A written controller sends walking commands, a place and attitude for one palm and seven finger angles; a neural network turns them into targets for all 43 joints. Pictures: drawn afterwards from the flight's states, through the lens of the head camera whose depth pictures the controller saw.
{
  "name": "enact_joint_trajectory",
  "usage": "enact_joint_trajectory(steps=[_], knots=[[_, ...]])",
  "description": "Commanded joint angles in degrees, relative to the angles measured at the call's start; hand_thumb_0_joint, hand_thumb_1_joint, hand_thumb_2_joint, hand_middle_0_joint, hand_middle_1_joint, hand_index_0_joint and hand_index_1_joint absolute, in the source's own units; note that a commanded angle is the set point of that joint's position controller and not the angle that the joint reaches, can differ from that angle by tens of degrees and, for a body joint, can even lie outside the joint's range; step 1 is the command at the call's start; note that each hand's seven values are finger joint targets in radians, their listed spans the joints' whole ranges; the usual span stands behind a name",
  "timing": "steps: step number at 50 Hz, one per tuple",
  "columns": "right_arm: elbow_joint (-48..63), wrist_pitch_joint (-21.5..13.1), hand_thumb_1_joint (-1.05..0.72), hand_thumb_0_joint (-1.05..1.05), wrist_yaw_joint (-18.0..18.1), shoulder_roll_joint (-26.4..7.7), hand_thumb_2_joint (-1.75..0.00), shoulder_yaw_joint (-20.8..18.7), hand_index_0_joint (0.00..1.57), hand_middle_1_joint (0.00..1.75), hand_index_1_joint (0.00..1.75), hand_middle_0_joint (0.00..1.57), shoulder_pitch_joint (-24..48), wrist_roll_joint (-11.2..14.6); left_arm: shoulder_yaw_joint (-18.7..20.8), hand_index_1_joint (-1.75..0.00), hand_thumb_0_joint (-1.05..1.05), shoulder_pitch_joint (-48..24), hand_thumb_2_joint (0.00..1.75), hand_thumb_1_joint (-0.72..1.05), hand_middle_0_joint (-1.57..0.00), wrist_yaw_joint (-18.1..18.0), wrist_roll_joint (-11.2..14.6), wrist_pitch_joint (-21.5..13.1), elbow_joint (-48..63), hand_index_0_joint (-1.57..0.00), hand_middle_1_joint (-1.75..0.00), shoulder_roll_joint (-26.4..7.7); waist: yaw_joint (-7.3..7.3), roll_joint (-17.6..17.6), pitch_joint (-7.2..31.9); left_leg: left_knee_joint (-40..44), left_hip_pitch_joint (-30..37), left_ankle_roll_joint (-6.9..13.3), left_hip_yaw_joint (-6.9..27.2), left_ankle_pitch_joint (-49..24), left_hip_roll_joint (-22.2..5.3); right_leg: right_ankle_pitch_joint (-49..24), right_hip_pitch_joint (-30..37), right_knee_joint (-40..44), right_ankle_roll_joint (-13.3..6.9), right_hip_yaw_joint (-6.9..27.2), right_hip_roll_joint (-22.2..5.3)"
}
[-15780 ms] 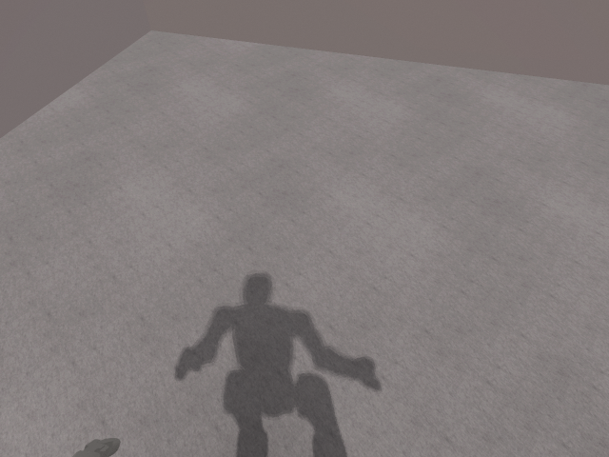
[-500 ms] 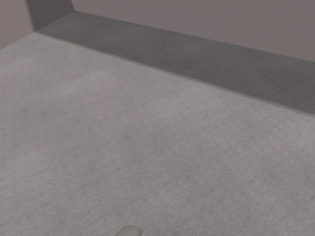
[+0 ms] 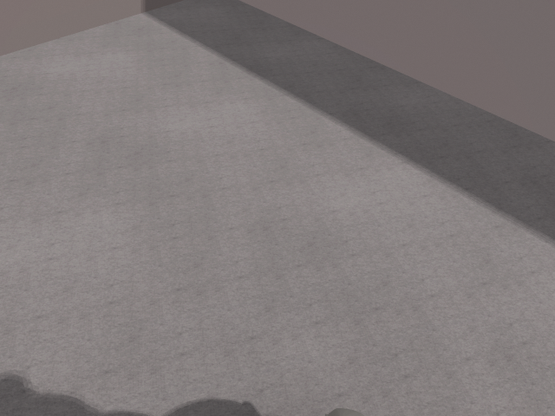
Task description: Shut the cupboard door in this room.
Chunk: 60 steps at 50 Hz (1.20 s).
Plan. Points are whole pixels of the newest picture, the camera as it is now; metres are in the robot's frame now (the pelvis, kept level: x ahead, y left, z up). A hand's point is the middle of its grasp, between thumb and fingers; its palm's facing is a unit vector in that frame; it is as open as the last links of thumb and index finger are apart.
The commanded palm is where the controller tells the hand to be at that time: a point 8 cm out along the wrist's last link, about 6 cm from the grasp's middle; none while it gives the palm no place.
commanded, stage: turn or walk to find it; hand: left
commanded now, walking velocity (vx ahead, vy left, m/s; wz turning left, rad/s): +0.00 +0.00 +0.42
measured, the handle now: out of the picture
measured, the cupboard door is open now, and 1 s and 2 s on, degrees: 85 85 85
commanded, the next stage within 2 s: none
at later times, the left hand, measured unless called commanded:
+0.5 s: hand out of the picture +0.00 +0.14 -0.15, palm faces +0.25 -0.93 -0.27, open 7.4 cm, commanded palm none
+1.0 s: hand out of the picture -0.10 +0.20 -0.17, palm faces +0.47 -0.85 -0.25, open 7.4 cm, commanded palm none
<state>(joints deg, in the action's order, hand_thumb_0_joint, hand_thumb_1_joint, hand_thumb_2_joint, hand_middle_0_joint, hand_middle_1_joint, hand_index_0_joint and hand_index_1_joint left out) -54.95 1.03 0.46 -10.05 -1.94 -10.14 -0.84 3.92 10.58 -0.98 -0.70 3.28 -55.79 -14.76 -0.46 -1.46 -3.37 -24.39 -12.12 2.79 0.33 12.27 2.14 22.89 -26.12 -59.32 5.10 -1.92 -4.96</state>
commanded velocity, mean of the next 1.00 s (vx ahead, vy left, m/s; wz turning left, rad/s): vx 0.00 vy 0.00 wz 0.42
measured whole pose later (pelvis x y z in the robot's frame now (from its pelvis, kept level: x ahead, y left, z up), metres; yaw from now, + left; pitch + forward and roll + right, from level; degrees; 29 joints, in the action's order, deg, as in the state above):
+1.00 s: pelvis -0.06 -0.02 +0.00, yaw +25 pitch -1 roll +0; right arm -54.4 1.4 0.2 -10.5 -1.9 -8.2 -0.8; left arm 3.7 11.6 -0.8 -0.7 3.4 -55.8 -14.5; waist -1.1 -1.4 -3.3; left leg -25.2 -11.8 2.0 0.4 12.9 1.5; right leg 23.5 -25.4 -57.6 5.0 -2.1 -5.4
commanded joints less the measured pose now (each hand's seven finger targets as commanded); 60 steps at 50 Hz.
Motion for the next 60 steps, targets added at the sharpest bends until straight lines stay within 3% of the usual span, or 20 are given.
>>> enact_joint_trajectory(steps=[1,9,10,11,12,15,17,27,31,34,35,36,37,39,43,51,56,58,59,60], knots=[[1.88,-0.72,-0.9,0.0,0.61,-12.26,-0.9,-3.59,0.2,0.3,0.3,0.2,-4.61,-0.39,0.13,-0.3,0.0,-3.08,0.9,0.9,-0.2,-0.12,0.08,-1.55,5.36,-0.2,-0.3,-2.89,2.49,9.31,4.73,4.75,9.05,7.53,15.77,-25.98,-16.19,2.21,-4.09,4.46,0.23,1.24,-0.03],[3.35,0.2,-0.9,0.0,0.12,-11.57,-0.9,-4.18,0.2,0.3,0.3,0.2,-1.27,-0.28,0.21,-0.3,0.0,3.21,0.9,0.9,-0.2,-0.5,0.39,-2.71,4.83,-0.2,-0.3,-2.87,-0.8,8.02,6.26,-0.81,-4.24,3.73,18.24,-15.96,-10.62,-9.41,17.22,33.51,-1.72,-0.95,2.88],[3.59,0.06,-0.9,0.0,-0.17,-9.84,-0.9,-3.99,0.2,0.3,0.3,0.2,-1.83,0.19,0.55,-0.3,0.0,5.2,0.9,0.9,-0.2,-0.77,0.06,-3.33,4.61,-0.2,-0.3,-5.2,-1.58,2.96,7.71,-5.66,-9.39,0.87,15.42,-8.83,-7.47,-12.41,24.24,39.76,-2.76,3.2,-1.88],[4.48,0.0,-0.9,0.0,-0.57,-6.03,-0.9,-3.4,0.2,0.3,0.3,0.2,-2.89,0.59,1.55,-0.3,0.0,5.87,0.9,0.9,-0.2,-1.27,-0.79,-3.96,4.73,-0.2,-0.3,-10.09,-1.58,-11.47,7.35,-17.06,-20.02,-3.45,6.14,8.97,0.53,-15.77,29.79,42.97,-7.8,17.26,-15.86],[4.88,0.85,-0.9,0.0,-0.28,-8.11,-0.9,-4.08,0.2,0.3,0.3,0.2,-2.16,-0.13,1.84,-0.3,0.0,4.87,0.9,0.9,-0.2,-1.16,-0.37,-3.82,5.72,-0.2,-0.3,-11.22,-1.97,-13.55,5.61,-28.66,-19.65,-4.27,4.68,20.55,1.05,-14.84,20.6,45.15,-13.24,20.96,-23.06],[2.18,2.25,-0.9,0.0,-1.1,-8.03,-0.9,-4.49,0.2,0.3,0.3,0.2,-2.94,-0.65,0.83,-0.3,0.0,-2.51,0.9,0.9,-0.2,-0.98,-0.18,-3.63,7.49,-0.2,-0.3,-6.11,1.74,-5.06,-1.88,-44.51,-19.27,-4.41,5.41,11.88,-2.07,-8.0,9.82,45.46,-11.99,10.74,-14.85],[0.91,2.34,-0.9,0.0,-1.34,-7.19,-0.9,-4.16,0.2,0.3,0.3,0.2,-5.72,-0.62,0.43,-0.3,0.0,-2.78,0.9,0.9,-0.2,-0.91,-0.16,-4.06,7.71,-0.2,-0.3,-4.26,2.28,-6.99,-0.16,-45.94,-19.07,-5.57,3.79,7.77,-2.64,-14.98,12.62,43.79,-10.28,4.58,-11.83],[2.03,1.76,-0.9,0.0,-1.01,-6.3,-0.9,-2.48,0.2,0.3,0.3,0.2,2.33,0.02,1.22,-0.3,0.0,7.71,0.9,0.9,-0.2,-0.9,-0.97,-4.04,2.89,-0.2,-0.3,-7.23,-2.55,-8.32,3.87,-28.48,-15.69,-7.04,-0.98,14.51,-3.84,-33.81,23.54,38.8,-13.26,1.65,-15.17],[2.47,1.09,-0.9,0.0,-0.84,-6.04,-0.9,-1.83,0.2,0.3,0.3,0.2,3.02,0.58,1.69,-0.3,0.0,7.26,0.9,0.9,-0.2,-0.73,-1.11,-3.53,1.75,-0.2,-0.3,-8.79,-2.55,-10.6,5.11,-18.94,-10.52,-5.9,-3.45,15.32,-3.59,-35.11,23.17,36.35,-13.71,0.37,-16.26],[1.65,0.22,-0.9,0.0,-0.72,-6.96,-0.9,-1.83,0.2,0.3,0.3,0.2,-0.72,0.47,1.9,-0.3,0.0,5.57,0.9,0.9,-0.2,-0.67,-0.62,-3.05,1.53,-0.2,-0.3,-8.84,0.31,-8.68,6.32,-3.01,0.13,-4.82,-5.06,4.12,-3.34,-30.65,18.03,30.55,-9.7,-3.16,-14.82],[1.25,-0.31,-0.9,0.0,-0.82,-9.22,-0.9,-2.34,0.2,0.3,0.3,0.2,-2.63,0.32,1.6,-0.3,0.0,5.52,0.9,0.9,-0.2,-0.48,-0.06,-2.65,1.86,-0.2,-0.3,-7.62,1.63,-2.34,7.69,3.32,7.91,-3.64,-2.09,-3.25,-5.88,-24.03,12.08,24.37,-6.61,-6.05,-12.36],[1.8,-0.56,-0.9,0.0,-0.75,-14.44,-0.9,-3.55,0.2,0.3,0.3,0.2,-3.56,-0.19,1.07,-0.3,0.0,5.69,0.9,0.9,-0.2,-0.16,0.23,-2.29,3.31,-0.2,-0.3,-4.47,2.26,12.89,7.77,5.79,14.64,0.93,13.74,-14.97,-18.13,-3.19,-0.93,13.64,-2.52,-9.16,-5.05],[1.58,0.02,-0.9,0.0,-0.52,-17.94,-0.9,-4.22,0.2,0.3,0.3,0.2,-5.38,-0.19,0.0,-0.3,0.0,3.05,0.9,0.9,-0.2,-0.08,-0.14,-1.86,5.37,-0.2,-0.3,-2.66,3.56,17.18,5.73,6.81,10.96,7.32,19.32,-23.92,-25.9,13.76,-5.21,5.11,-1.4,-6.69,-2.41],[1.11,-0.05,-0.9,0.0,0.73,-15.64,-0.9,-3.71,0.2,0.3,0.3,0.2,-3.1,-0.39,0.42,-0.3,0.0,-1.4,0.9,0.9,-0.2,-0.4,-0.24,-0.71,4.78,-0.2,-0.3,-3.52,3.26,15.24,2.32,7.46,5.14,7.5,17.67,-20.04,-22.07,9.04,-6.33,-2.5,-1.28,-0.12,-2.52],[2.85,-0.79,-0.9,0.0,0.64,-12.57,-0.9,-2.67,0.2,0.3,0.3,0.2,1.74,-0.07,0.54,-0.3,0.0,2.94,0.9,0.9,-0.2,0.46,-0.31,-1.27,2.26,-0.2,-0.3,-3.81,0.2,9.19,3.24,6.28,5.43,5.51,9.23,-22.04,-15.41,-0.25,-4.53,-4.12,-0.37,-0.07,-1.62],[2.62,-0.33,-0.9,0.0,0.34,-12.68,-0.9,-3.73,0.2,0.3,0.3,0.2,-2.26,-0.47,0.09,-0.3,0.0,-2.18,0.9,0.9,-0.2,0.05,0.0,-1.52,5.52,-0.2,-0.3,-2.83,2.41,9.71,3.45,4.93,5.67,7.33,15.41,-21.19,-15.69,2.82,-1.61,7.71,-0.06,0.29,0.39],[3.45,0.13,-0.9,0.0,0.19,-12.68,-0.9,-4.15,0.2,0.3,0.3,0.2,-0.54,-0.54,0.08,-0.3,0.0,1.67,0.9,0.9,-0.2,-0.13,0.41,-2.33,5.2,-0.2,-0.3,-2.51,0.34,10.6,5.21,1.09,-0.54,5.82,18.09,-21.14,-13.11,-2.71,10.63,24.28,-1.25,-1.2,3.29],[3.96,0.11,-0.9,0.0,-0.1,-10.44,-0.9,-4.04,0.2,0.3,0.3,0.2,-0.25,0.1,0.58,-0.3,0.0,6.29,0.9,0.9,-0.2,-0.49,0.07,-3.32,4.26,-0.2,-0.3,-4.78,-1.88,4.31,7.33,-5.46,-8.54,1.28,14.91,-9.82,-8.17,-12.45,23.14,38.72,-2.11,1.28,-0.53],[4.93,0.0,-0.9,0.0,-0.47,-6.56,-0.9,-3.39,0.2,0.3,0.3,0.2,-1.64,0.53,1.54,-0.3,0.0,6.89,0.9,0.9,-0.2,-1.0,-0.79,-3.82,4.4,-0.2,-0.3,-9.44,-1.89,-9.74,7.35,-15.79,-19.47,-2.72,6.69,6.5,-0.87,-13.18,29.22,42.17,-6.78,14.83,-13.97],[5.5,0.57,-0.9,0.0,-0.23,-7.61,-0.9,-3.7,0.2,0.3,0.3,0.2,-0.79,-0.07,1.8,-0.3,0.0,6.13,0.9,0.9,-0.2,-0.93,-0.54,-3.71,5.48,-0.2,-0.3,-11.14,-2.54,-13.69,5.71,-27.9,-20.54,-4.14,4.1,20.52,1.36,-14.87,22.2,44.72,-13.08,21.27,-22.79]])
